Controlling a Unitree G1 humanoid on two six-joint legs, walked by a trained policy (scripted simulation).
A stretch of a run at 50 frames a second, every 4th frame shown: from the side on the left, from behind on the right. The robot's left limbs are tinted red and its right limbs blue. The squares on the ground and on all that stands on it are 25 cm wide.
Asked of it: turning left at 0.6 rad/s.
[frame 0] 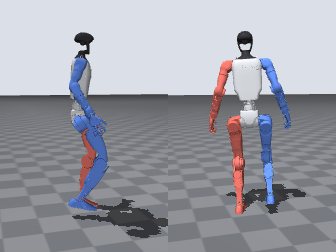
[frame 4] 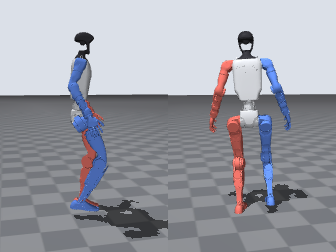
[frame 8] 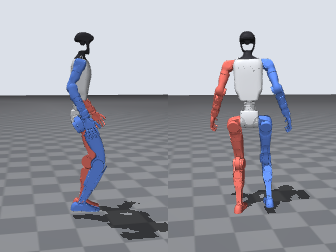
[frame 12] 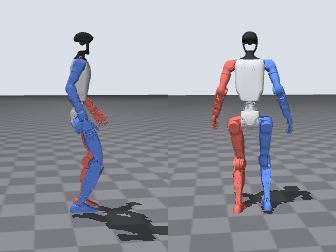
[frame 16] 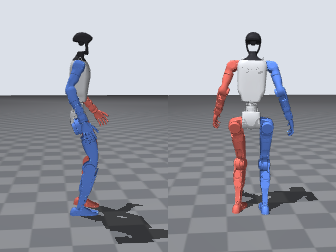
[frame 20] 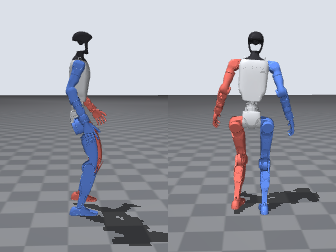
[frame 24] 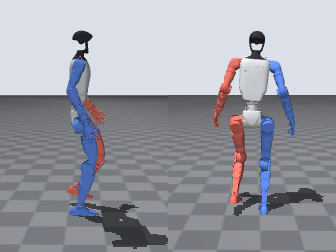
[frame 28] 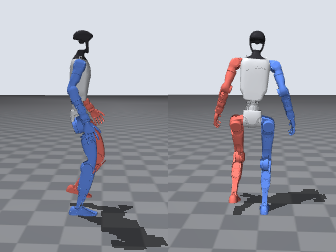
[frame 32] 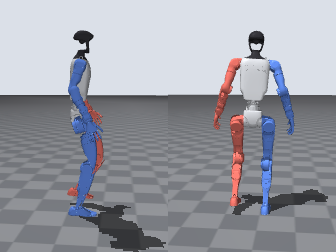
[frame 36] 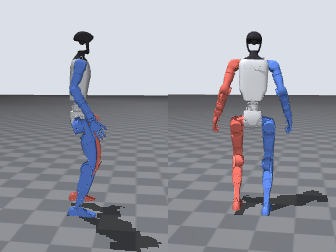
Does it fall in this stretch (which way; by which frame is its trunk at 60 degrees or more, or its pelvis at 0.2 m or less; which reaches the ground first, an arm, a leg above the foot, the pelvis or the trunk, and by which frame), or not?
no
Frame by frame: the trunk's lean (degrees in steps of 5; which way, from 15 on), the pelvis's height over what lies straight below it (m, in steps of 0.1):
0: 5, 0.8
4: 5, 0.8
8: 5, 0.8
12: 5, 0.8
16: 5, 0.8
20: 5, 0.8
24: 5, 0.8
28: 5, 0.8
32: 5, 0.8
36: 5, 0.8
